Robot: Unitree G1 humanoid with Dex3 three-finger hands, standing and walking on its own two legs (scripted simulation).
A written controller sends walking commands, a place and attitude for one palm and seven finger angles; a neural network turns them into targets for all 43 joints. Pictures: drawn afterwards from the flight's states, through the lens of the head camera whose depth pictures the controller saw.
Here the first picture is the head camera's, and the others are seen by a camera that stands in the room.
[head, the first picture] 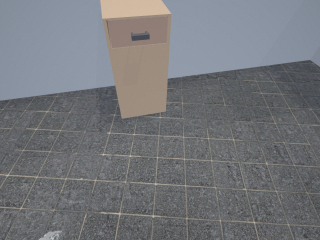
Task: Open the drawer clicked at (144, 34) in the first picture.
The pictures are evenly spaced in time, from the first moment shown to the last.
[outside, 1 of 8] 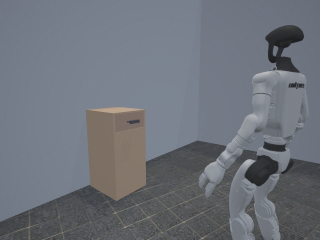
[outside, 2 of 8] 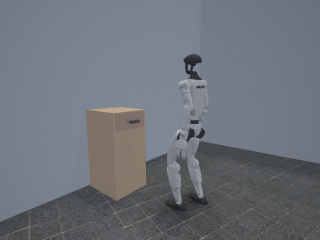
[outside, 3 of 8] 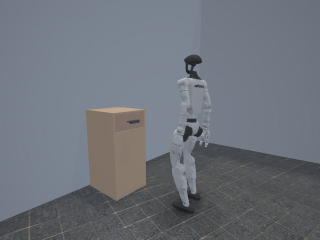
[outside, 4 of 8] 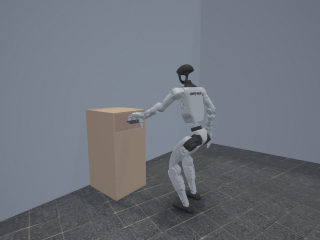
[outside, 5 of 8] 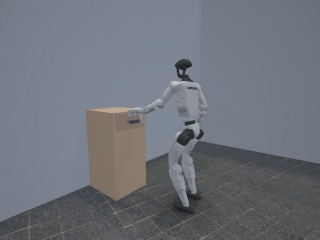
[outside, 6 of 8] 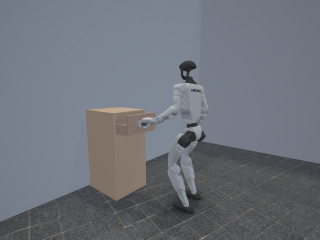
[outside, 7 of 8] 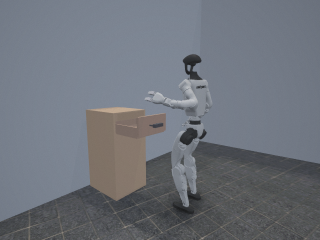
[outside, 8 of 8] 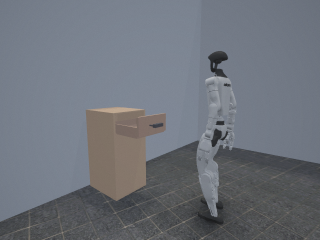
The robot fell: no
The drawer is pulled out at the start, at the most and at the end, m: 0.00 0.30 0.29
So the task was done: yes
